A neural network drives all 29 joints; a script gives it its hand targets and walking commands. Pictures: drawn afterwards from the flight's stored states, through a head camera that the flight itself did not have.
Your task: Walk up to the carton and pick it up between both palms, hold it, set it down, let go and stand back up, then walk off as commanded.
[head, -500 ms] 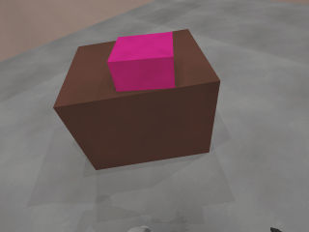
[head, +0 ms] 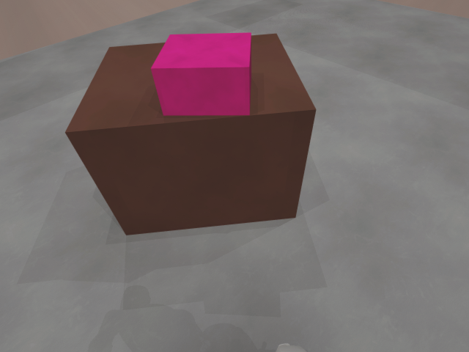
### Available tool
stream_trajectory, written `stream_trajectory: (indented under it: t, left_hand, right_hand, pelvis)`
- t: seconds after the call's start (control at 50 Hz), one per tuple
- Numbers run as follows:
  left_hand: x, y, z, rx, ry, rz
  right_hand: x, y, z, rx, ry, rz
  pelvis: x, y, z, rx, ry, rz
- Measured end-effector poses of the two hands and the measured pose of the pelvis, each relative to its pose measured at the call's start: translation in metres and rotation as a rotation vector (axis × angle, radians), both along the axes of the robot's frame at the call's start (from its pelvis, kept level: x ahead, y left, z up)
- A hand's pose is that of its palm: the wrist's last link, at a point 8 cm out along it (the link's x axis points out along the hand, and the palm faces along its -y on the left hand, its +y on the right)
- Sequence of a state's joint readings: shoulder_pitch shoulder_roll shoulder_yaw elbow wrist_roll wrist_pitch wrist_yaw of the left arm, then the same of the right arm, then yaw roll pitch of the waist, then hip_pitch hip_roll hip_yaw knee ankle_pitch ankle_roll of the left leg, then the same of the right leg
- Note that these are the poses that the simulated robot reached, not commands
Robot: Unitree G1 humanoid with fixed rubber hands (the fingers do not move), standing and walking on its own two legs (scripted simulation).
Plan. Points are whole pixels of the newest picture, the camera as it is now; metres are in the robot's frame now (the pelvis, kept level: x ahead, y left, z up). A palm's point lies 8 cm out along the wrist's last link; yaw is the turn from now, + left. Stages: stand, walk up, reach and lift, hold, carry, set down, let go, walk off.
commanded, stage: walk off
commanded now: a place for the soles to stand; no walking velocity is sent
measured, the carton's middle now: (208, 73) +1.04 +0.08 -0.01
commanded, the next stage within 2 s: stand in 1.98 s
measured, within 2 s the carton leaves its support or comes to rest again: neither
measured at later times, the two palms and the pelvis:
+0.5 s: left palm out of the picture +0.10 +0.37 -0.05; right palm out of the picture +0.06 -0.30 -0.10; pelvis +0.06 +0.02 +0.02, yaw +2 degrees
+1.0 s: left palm (30, 319) +0.24 +0.42 -0.10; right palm (365, 311) +0.21 -0.23 -0.09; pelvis +0.20 +0.10 +0.01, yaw +1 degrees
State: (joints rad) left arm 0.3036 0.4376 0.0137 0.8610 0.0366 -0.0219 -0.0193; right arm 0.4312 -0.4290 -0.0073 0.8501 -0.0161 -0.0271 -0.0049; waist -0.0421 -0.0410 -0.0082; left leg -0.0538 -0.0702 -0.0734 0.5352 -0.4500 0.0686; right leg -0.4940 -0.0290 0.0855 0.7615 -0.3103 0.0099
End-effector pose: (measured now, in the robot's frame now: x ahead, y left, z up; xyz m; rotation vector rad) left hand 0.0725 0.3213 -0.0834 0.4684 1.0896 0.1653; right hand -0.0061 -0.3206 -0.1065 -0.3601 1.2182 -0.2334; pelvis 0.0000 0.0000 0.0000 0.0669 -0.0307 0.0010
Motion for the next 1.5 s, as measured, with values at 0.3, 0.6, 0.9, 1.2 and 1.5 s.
stream_trajectory:
  t: [0.3, 0.6, 0.9, 1.2, 1.5]
  left_hand:
    - [-0.024, -0.012, 0.053, 0.072, 0.077, 0.066]
    - [0.065, 0.07, -0.01, 0.039, -0.055, 0.035]
    - [0.144, 0.088, -0.019, -0.03, 0.138, 0.018]
    - [0.249, 0.118, -0.017, -0.008, 0.075, -0.017]
    - [0.287, 0.087, -0.029, -0.038, 0.115, -0.108]
  right_hand:
    - [0.062, -0.009, 0.013, 0.092, -0.004, 0.022]
    - [0.053, 0.049, -0.009, 0.0, 0.076, -0.014]
    - [0.146, 0.09, 0.026, -0.036, 0.153, 0.015]
    - [0.327, 0.119, 0.018, -0.072, -0.186, 0.042]
    - [0.268, 0.087, 0.017, -0.123, -0.017, -0.031]
  pelvis:
    - [0.032, -0.017, 0.036, -0.01, 0.035, 0.024]
    - [0.072, 0.054, -0.012, -0.075, -0.061, 0.023]
    - [0.164, 0.094, 0.007, -0.109, 0.029, -0.003]
    - [0.236, 0.129, -0.002, -0.03, 0.015, -0.038]
    - [0.23, 0.103, -0.004, -0.03, 0.055, -0.086]
